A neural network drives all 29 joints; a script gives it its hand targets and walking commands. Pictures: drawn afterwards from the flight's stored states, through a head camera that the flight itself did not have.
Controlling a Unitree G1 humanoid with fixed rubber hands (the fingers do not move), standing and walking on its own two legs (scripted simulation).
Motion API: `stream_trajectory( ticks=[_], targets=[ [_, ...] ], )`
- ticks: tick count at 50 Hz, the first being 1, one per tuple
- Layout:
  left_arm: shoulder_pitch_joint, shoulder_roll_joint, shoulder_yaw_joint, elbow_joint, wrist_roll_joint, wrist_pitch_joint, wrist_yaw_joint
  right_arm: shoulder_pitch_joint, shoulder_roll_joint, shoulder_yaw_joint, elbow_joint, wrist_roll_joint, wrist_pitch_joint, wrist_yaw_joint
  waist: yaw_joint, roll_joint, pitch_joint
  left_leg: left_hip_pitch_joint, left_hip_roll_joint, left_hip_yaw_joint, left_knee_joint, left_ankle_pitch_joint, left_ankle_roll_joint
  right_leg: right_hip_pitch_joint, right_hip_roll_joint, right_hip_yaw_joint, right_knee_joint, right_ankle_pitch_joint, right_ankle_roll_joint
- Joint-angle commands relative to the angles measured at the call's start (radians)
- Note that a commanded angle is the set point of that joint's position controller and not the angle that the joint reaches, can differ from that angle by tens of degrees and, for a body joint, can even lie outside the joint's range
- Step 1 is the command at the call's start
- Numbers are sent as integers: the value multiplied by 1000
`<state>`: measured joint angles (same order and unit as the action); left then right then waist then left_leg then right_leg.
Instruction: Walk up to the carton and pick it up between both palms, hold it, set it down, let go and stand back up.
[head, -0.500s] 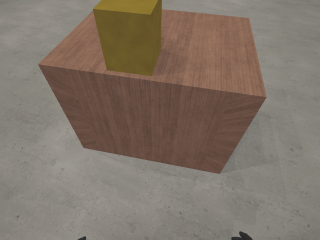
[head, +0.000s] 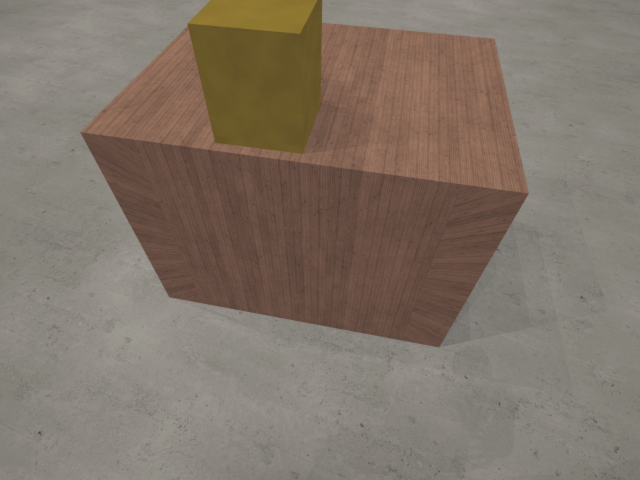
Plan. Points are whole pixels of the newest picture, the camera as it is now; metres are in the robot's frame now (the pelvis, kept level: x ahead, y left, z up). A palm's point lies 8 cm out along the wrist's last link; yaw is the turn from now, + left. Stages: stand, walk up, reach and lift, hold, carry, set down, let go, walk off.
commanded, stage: stand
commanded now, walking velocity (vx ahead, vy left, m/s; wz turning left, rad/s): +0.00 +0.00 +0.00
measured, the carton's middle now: (266, 70) +0.86 +0.11 +0.07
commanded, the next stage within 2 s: walk up in 0.38 s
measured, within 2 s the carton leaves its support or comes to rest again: neither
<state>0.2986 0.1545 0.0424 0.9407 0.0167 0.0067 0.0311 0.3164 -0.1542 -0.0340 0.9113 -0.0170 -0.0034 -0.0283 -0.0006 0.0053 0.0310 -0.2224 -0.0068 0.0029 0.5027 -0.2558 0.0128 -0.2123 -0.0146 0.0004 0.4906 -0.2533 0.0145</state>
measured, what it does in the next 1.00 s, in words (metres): steps to the left: left foot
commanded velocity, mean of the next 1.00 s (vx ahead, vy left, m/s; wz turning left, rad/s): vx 0.01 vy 0.13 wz -0.09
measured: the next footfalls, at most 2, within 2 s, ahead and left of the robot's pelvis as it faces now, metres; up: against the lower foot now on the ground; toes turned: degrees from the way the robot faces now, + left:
left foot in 0.96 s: +0.06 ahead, +0.27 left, +0.00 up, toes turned +0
right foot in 1.68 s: +0.41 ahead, +0.12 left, +0.00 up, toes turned -17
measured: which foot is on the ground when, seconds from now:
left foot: down 0.00-0.60, up 0.62-0.94, down 0.96-1.00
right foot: down 0.00-0.96, up 0.98-1.00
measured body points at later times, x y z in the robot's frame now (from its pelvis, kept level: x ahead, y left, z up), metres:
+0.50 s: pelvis -0.01 +0.00 +0.00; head +0.00 +0.00 +0.45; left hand -0.02 +0.22 -0.15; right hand -0.01 -0.21 -0.16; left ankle +0.01 +0.11 -0.74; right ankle +0.01 -0.13 -0.74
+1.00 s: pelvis +0.00 +0.14 -0.01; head +0.06 +0.15 +0.44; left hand -0.07 +0.42 -0.15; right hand +0.09 -0.11 -0.15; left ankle +0.02 +0.27 -0.74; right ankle +0.00 -0.10 -0.72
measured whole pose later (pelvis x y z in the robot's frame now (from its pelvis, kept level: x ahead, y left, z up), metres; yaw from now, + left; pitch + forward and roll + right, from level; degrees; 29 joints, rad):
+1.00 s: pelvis +0.00 +0.14 -0.01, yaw -6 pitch +3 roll +1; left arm 0.41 0.24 0.11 1.06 0.04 0.04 0.11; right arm 0.14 -0.19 -0.08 0.86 -0.03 0.05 0.02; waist 0.08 -0.05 0.09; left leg -0.33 0.03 0.10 0.53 -0.24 -0.02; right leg -0.42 -0.18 0.16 0.64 -0.40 0.09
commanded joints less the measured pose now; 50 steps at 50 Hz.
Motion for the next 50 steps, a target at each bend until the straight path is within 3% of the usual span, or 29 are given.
stream_trajectory(
  ticks=[1, 6, 7, 10, 14, 15, 16, 17, 23, 25, 27, 28, 29, 30, 31, 32, 33, 34, 37, 38, 40, 42, 43, 44, 45, 47, 48, 49, 50],
  targets=[
    [53, 93, 20, -7, 0, -5, 5, 49, -90, -19, -10, 1, -12, -8, 4, 29, 76, -54, 84, -87, -136, 72, 25, -20, -54, 46, -88, 81, -35],
    [33, 92, 17, 25, -4, -15, 0, 51, -64, -11, 27, 9, -9, -1, -1, -1, 34, -9, 67, -74, -136, 19, 30, -39, -59, 59, -120, 25, -37],
    [55, 58, 10, 37, 0, -9, 0, 69, -65, -12, 43, 0, -6, -4, -4, 34, 56, -37, 76, -80, -146, -8, 27, -14, -51, 49, -125, 33, -23],
    [85, 79, 6, 67, -2, -7, -1, 65, -77, -10, 53, 8, 1, -7, 1, -38, 72, -42, 72, -77, -149, -48, 26, -53, -61, 61, -156, -43, -35],
    [82, 68, 1, 82, 2, -8, 4, 68, -82, -11, 77, -2, -3, -9, 2, 10, 86, -32, 84, -89, -151, -6, 29, -54, -56, 56, -144, -8, -29],
    [71, 88, 5, 89, 2, -10, 2, 93, -55, -3, 79, 5, -7, -3, -14, -54, 30, -19, 73, -79, -135, 16, 30, -29, -66, 69, -161, -22, -39],
    [63, 71, 2, 83, -3, -14, -1, 62, -71, -5, 84, 0, -7, 0, -6, 34, 28, 6, 76, -73, -139, 18, 30, -37, -61, 65, -146, 17, -36],
    [76, 76, -1, 85, -2, -20, 0, 39, -71, -7, 74, 3, -12, -2, -1, -9, -9, 23, 78, -76, -124, 72, 34, -15, -72, 72, -151, 54, -44],
    [115, 53, -4, 121, -3, -9, 1, 39, -83, -1, 112, 4, -5, -13, 20, 40, 90, -69, 85, -82, -173, -38, 25, -37, -53, 52, -133, 43, -34],
    [99, 46, -8, 132, -3, -7, 5, 99, -36, 16, 132, 5, -1, -10, -6, -32, 85, -82, 94, -102, -187, -41, 25, 0, -48, 41, -119, 44, -27],
    [133, 0, -25, 145, -3, -14, 7, 71, -71, 7, 139, 7, -7, -16, 14, -10, 84, -21, 86, -83, -158, 36, 25, -46, -59, 54, -140, 61, -38],
    [119, 7, -21, 142, -4, -18, 4, 108, -45, 15, 148, 7, -11, -14, -6, 32, 46, -9, 78, -72, -154, 52, 19, -14, -64, 66, -133, 69, -43],
    [32, 156, 32, 91, -32, -9, 22, 21, -164, -31, 93, 7, -13, -25, -8, -37, 159, -81, 147, -72, 5, 568, 19, -74, -79, 18, 43, 450, -29],
    [289, 166, 34, 158, 0, -12, 30, 49, -204, -52, 115, -18, 22, -6, 103, 53, -85, -201, -24, 141, 202, -194, -16, 138, -308, 356, -180, -126, -122],
    [384, 276, 74, 180, 14, 12, 49, -30, -176, -45, 68, -53, 52, 13, 144, -19, 14, -397, 9, 91, 462, -276, -29, 69, -524, 687, -349, -475, -193],
    [333, 294, 81, 171, 12, 26, 71, -37, -134, -46, 45, -71, 69, 28, 109, -59, 98, -456, 71, -9, 547, -190, -36, 7, -562, 754, -387, -479, -203],
    [244, 265, 80, 147, 9, 29, 75, -36, -78, -36, 33, -60, 68, 39, 59, -64, 134, -457, 102, -31, 596, -100, -39, -57, -505, 642, -364, -382, -191],
    [190, 241, 73, 124, 4, 22, 69, -53, -43, -32, 27, -40, 63, 46, 44, -79, 119, -399, 101, -40, 600, -50, -47, -122, -398, 471, -327, -261, -141],
    [135, 154, 60, 124, 10, 9, 55, -37, -75, -53, -4, -34, 54, 54, 31, -233, 22, -309, 69, 21, 539, 12, -66, -127, -232, 229, -238, -39, -65],
    [145, 154, 62, 131, 19, 7, 57, -63, -66, -55, -14, -28, 59, 58, 38, -231, -2, -303, 48, 58, 510, -1, -80, -103, -224, 205, -226, -5, -68],
    [178, 189, 71, 111, 21, 9, 55, -104, -54, -38, -58, -8, 70, 60, 65, -365, 41, -282, 50, 93, 355, -70, -101, -150, -229, 217, -245, -7, -82],
    [196, 232, 84, 117, 25, 12, 63, -106, -61, -49, -72, -1, 74, 58, 62, -335, 26, -249, 55, 84, 260, -106, -94, -101, -261, 213, -227, 65, -85],
    [229, 236, 89, 114, 26, 14, 68, -139, -64, -44, -88, -3, 75, 54, 89, -333, 24, -209, 44, 93, 167, -133, -103, -113, -268, 238, -229, 84, -86],
    [222, 270, 99, 111, 27, 15, 73, -128, -57, -45, -103, -3, 72, 52, 80, -365, 28, -152, 49, 84, 59, -122, -87, -119, -288, 250, -216, 188, -86],
    [192, 288, 105, 105, 20, 18, 74, -83, -72, -53, -90, -1, 68, 48, 53, -336, -2, -27, 37, 96, -47, -57, -77, -141, -270, 209, -171, 241, -72],
    [185, 217, 92, 90, 22, 16, 80, 72, -170, -87, -36, -3, 54, 41, -29, -104, -108, 292, 34, 105, -177, 39, -46, -293, -143, 83, -4, 125, -6],
    [150, 128, 75, 51, 32, 25, 81, 132, -244, -103, -40, -13, 49, 39, -80, 194, -136, 369, 227, -78, -257, -71, -13, -462, -20, -29, 286, -354, 15],
    [119, 60, 66, 8, 10, 41, 89, 140, -345, -104, -44, -24, 51, 39, -105, 408, -166, 247, 432, -310, -303, -369, 106, -584, 15, -76, 507, -439, 18],
    [13, 79, 65, -21, 8, 52, 81, 108, -309, -88, -35, -22, 51, 43, -130, 440, -108, 10, 427, -360, -413, -543, 144, -500, -48, 3, 589, -396, -14]
  ],
)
